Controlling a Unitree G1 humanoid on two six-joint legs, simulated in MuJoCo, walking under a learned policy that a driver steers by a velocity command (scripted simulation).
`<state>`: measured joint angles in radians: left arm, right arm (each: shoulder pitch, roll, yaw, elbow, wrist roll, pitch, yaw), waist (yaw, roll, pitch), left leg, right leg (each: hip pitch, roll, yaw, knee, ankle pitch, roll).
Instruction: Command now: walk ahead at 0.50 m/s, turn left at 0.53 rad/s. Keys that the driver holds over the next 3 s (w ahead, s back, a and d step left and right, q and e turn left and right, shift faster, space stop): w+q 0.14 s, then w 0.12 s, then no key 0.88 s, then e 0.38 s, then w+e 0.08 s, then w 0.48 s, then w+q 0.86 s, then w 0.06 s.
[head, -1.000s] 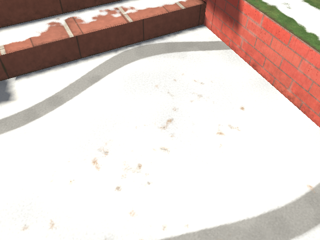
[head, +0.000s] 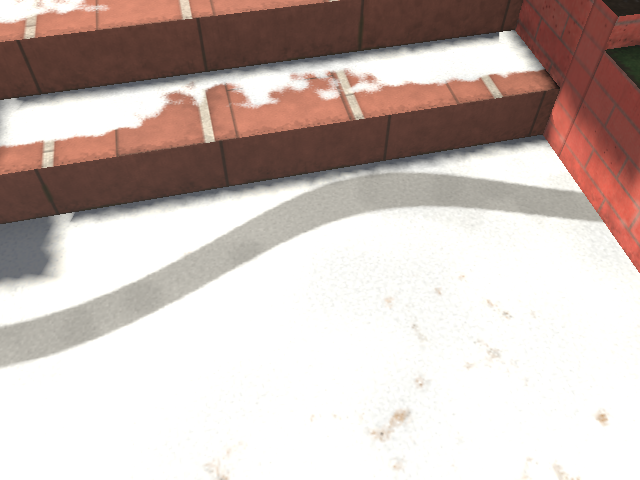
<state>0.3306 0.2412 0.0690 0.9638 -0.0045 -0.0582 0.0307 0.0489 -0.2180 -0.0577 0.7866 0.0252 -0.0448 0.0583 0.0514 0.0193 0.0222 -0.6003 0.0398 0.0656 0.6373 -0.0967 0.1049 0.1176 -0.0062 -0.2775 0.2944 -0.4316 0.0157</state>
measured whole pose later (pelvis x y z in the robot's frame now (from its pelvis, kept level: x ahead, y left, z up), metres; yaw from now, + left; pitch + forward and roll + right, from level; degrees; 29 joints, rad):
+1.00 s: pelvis +0.37 +0.04 +0.01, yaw +12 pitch +0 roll -1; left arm 0.14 0.22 0.03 0.95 0.01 -0.01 0.01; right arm 0.27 -0.20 -0.05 0.92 -0.01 -0.02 -0.04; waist 0.01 -0.01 0.01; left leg -0.24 0.02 -0.03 0.56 -0.32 -0.02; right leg -0.32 0.00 -0.02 0.51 -0.19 0.00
